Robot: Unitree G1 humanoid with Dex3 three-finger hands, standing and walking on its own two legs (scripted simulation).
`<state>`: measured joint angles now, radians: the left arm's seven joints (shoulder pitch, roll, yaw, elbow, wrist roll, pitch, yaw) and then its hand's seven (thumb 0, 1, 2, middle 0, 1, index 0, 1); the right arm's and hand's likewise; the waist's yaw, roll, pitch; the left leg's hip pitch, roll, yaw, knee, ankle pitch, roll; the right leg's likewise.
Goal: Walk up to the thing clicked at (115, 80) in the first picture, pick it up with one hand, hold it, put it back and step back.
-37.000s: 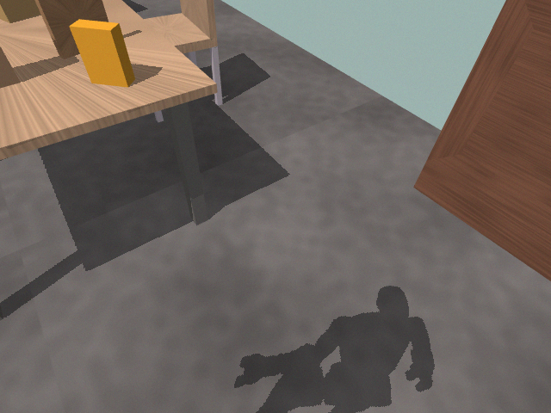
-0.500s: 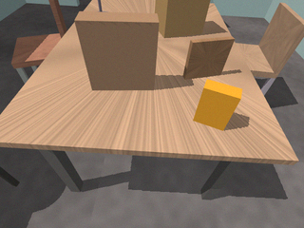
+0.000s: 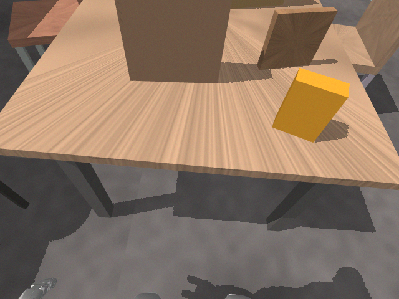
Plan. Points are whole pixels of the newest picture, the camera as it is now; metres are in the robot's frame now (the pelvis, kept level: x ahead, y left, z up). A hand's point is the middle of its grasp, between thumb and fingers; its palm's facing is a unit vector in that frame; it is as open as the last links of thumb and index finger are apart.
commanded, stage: step back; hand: right
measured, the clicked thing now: (306, 107) +0.54 -0.28 +0.05
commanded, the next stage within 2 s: none
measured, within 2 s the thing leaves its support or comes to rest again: neither
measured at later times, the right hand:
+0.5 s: hand out of the picture +0.00 -0.27 -0.15, palm faces +0.07 +0.93 -0.36, open 7.4 cm
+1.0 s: hand out of the picture -0.14 -0.24 -0.12, palm faces -0.02 +0.91 -0.41, open 7.4 cm
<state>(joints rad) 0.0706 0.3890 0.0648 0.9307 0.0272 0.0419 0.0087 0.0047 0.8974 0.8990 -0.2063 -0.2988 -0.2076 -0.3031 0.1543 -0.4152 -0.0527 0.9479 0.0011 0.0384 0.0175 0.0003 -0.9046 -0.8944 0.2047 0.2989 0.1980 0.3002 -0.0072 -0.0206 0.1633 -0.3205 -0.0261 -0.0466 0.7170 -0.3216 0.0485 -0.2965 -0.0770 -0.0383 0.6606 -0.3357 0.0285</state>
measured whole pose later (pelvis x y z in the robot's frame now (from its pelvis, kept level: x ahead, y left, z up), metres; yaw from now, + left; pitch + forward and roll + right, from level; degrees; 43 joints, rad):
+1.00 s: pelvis -0.23 +0.02 +0.01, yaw -3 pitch -2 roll -1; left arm 0.16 0.41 0.09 0.81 0.01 0.06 0.01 0.00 0.90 0.90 -0.20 -0.30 -0.21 -0.30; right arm 0.15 -0.36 -0.03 0.85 -0.03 0.02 0.00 0.00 -0.90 -0.89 0.21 0.30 0.20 0.30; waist 0.01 -0.04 0.17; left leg -0.31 0.01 -0.03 0.58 -0.24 0.02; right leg -0.46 0.12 0.14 1.18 -0.50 0.00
